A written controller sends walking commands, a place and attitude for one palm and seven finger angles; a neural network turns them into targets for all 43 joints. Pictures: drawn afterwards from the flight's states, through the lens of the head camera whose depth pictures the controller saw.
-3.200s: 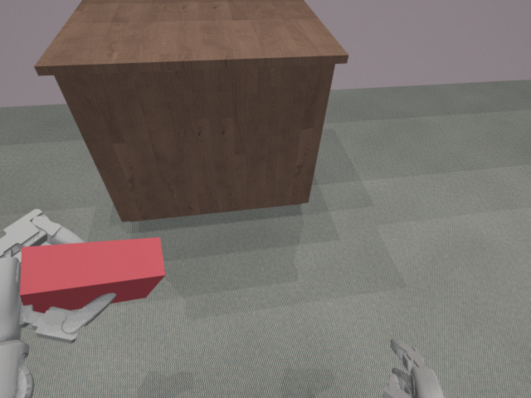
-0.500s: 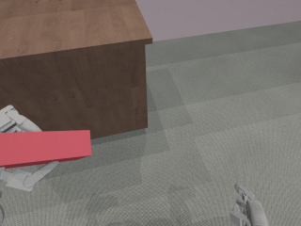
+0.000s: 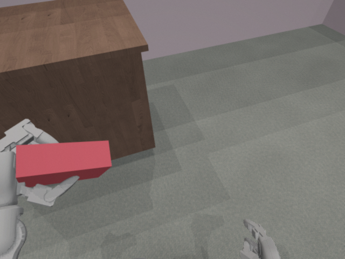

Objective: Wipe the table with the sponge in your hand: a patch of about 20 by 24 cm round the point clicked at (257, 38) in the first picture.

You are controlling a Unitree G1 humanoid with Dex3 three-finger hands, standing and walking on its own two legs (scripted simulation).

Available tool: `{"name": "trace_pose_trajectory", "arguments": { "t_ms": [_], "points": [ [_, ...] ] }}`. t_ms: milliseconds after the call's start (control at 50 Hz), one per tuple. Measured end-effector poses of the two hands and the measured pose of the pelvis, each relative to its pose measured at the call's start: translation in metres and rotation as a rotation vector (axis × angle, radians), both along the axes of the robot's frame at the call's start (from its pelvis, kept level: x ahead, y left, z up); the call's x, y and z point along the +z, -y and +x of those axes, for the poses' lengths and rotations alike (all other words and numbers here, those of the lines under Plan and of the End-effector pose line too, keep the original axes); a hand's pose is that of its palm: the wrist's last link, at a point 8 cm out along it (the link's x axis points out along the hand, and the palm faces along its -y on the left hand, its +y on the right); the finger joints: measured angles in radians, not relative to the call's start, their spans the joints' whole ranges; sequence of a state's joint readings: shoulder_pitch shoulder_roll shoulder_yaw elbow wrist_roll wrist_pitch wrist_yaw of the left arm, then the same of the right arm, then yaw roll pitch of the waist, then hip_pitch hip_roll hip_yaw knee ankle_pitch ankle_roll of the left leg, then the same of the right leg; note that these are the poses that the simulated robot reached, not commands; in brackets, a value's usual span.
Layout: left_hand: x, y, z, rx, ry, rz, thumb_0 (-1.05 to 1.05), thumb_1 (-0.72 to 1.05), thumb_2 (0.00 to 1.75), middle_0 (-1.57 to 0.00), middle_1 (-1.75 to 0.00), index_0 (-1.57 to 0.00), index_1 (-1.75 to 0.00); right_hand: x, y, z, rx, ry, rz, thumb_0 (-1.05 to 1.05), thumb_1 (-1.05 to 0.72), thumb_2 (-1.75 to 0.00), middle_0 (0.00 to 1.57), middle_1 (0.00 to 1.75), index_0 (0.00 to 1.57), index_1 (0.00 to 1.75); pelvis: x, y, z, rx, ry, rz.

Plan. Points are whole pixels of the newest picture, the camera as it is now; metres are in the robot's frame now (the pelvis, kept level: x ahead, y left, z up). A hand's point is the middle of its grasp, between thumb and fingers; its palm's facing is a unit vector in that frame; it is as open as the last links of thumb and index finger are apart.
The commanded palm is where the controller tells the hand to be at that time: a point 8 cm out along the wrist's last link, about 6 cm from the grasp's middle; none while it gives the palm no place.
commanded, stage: take the last steps up to it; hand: left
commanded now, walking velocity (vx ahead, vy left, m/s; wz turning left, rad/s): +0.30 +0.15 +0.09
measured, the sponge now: (78, 163) +0.25 +0.19 +0.16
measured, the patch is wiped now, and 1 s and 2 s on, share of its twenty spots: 0.00 0.00 0.00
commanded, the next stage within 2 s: none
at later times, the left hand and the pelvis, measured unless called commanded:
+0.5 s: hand (15, 162) +0.23 +0.28 +0.18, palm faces +0.45 -0.79 -0.42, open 9.2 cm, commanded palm +0.18 +0.31 +0.19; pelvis +0.03 +0.03 +0.01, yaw +1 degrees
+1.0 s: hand (33, 119) +0.33 +0.30 +0.18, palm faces +0.37 -0.79 -0.48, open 9.2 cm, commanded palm +0.27 +0.35 +0.19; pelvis +0.12 +0.07 +0.01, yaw +1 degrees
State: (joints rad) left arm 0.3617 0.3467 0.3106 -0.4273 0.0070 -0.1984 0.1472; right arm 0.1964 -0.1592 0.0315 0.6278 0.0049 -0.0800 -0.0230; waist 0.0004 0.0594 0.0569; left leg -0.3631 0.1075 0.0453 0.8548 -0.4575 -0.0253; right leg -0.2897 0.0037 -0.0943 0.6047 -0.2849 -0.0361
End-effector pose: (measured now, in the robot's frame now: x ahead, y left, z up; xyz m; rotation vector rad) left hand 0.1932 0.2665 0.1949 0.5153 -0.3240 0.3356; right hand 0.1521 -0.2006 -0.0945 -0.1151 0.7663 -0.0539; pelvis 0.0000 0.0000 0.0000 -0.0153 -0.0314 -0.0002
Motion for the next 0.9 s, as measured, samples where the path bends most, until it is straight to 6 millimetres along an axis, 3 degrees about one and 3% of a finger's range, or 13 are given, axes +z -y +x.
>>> {"name": "trace_pose_trajectory", "arguments": {
  "t_ms": [100, 240, 320, 420, 500, 580, 640, 700, 900],
  "points": [
    [0.003, 0.008, -0.008, -0.036, -0.081, 0.034, 0.00, -0.43, 1.04, -0.84, -1.38, -0.83, -1.39, 0.009, 0.038, -0.022, -0.084, -0.067, -0.066, 0.01, -0.90, -0.89, 0.21, 0.30, 0.21, 0.30, 0.012, 0.003, -0.003, -0.010, -0.033, 0.030],
    [0.003, -0.017, -0.027, 0.027, -0.091, 0.045, 0.00, -0.43, 1.04, -0.84, -1.38, -0.84, -1.39, 0.024, 0.067, -0.036, -0.104, -0.117, -0.202, 0.01, -0.91, -0.89, 0.20, 0.30, 0.20, 0.30, 0.017, -0.004, 0.001, 0.015, -0.045, 0.039],
    [-0.001, -0.035, -0.029, 0.057, -0.020, 0.000, 0.00, -0.43, 1.04, -0.84, -1.38, -0.84, -1.38, 0.027, 0.059, -0.025, -0.096, -0.078, -0.250, 0.01, -0.91, -0.89, 0.20, 0.30, 0.20, 0.30, 0.009, -0.020, 0.006, 0.028, -0.029, 0.025],
    [-0.004, -0.049, -0.017, 0.073, 0.012, -0.011, 0.00, -0.43, 1.04, -0.84, -1.38, -0.84, -1.38, 0.027, 0.022, -0.001, -0.089, 0.006, -0.169, 0.01, -0.91, -0.89, 0.20, 0.30, 0.20, 0.30, 0.008, -0.028, 0.015, 0.026, -0.007, 0.026],
    [0.004, -0.047, -0.005, 0.068, 0.009, 0.002, 0.00, -0.43, 1.04, -0.84, -1.38, -0.84, -1.38, 0.021, -0.012, 0.019, -0.043, 0.038, -0.068, 0.01, -0.91, -0.89, 0.20, 0.30, 0.20, 0.30, 0.010, -0.028, 0.025, 0.027, -0.011, 0.017],
    [0.009, -0.034, 0.006, 0.056, -0.010, 0.046, 0.00, -0.43, 1.04, -0.84, -1.38, -0.84, -1.38, 0.007, -0.031, 0.037, 0.001, 0.040, 0.010, 0.01, -0.90, -0.89, 0.21, 0.30, 0.21, 0.30, 0.006, -0.024, 0.038, 0.021, -0.015, 0.026],
    [0.005, -0.027, 0.016, 0.059, -0.026, 0.077, 0.00, -0.43, 1.04, -0.84, -1.38, -0.84, -1.38, -0.010, -0.031, 0.050, 0.030, 0.010, 0.031, 0.01, -0.90, -0.89, 0.21, 0.30, 0.21, 0.30, -0.003, -0.019, 0.046, 0.039, -0.013, 0.014],
    [0.000, -0.028, 0.025, 0.072, -0.055, 0.043, 0.00, -0.43, 1.04, -0.84, -1.38, -0.84, -1.38, -0.015, -0.023, 0.059, 0.044, -0.049, 0.013, 0.01, -0.90, -0.89, 0.21, 0.30, 0.21, 0.30, 0.001, -0.019, 0.054, 0.041, -0.013, 0.028],
    [0.002, -0.047, 0.069, 0.045, -0.125, 0.054, 0.00, -0.43, 1.04, -0.84, -1.38, -0.84, -1.38, 0.016, 0.013, 0.090, -0.012, -0.094, -0.144, 0.01, -0.91, -0.89, 0.21, 0.30, 0.20, 0.30, 0.019, -0.037, 0.090, 0.035, -0.049, 0.063]
  ]
}}
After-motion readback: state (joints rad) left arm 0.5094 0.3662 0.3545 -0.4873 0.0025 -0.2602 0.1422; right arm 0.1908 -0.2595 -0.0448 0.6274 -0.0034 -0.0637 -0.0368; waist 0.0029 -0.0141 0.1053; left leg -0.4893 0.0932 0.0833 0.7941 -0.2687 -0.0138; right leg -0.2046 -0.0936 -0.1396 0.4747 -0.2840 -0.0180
